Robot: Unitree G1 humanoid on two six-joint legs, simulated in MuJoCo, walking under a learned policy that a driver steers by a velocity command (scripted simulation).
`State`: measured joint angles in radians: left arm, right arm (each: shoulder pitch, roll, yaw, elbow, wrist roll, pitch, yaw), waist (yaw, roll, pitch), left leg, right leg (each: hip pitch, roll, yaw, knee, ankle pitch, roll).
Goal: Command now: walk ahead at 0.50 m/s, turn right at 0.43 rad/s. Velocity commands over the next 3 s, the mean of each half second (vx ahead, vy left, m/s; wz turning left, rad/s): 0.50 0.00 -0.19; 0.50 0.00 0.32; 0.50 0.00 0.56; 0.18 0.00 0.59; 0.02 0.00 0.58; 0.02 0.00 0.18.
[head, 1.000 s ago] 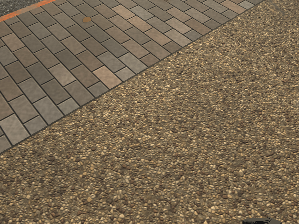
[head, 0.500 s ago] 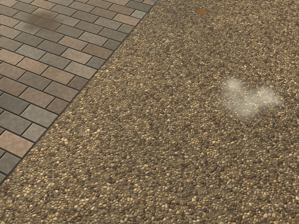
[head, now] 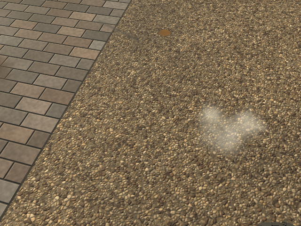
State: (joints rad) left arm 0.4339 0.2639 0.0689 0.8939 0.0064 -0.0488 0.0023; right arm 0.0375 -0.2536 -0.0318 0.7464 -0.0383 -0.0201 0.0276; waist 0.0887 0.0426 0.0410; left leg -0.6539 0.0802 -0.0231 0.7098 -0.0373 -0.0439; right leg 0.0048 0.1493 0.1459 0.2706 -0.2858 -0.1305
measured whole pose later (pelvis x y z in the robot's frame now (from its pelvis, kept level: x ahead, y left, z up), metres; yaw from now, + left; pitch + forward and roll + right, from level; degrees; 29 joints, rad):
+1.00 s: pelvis +0.52 -0.02 +0.00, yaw +8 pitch +1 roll -1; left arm 0.40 0.22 0.04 0.94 0.02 -0.10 0.01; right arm 0.15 -0.26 -0.06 0.83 -0.03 0.00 0.06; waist 0.03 0.04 0.03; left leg -0.65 0.09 0.03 0.84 -0.04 0.04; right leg 0.02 0.03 -0.24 0.23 -0.26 -0.05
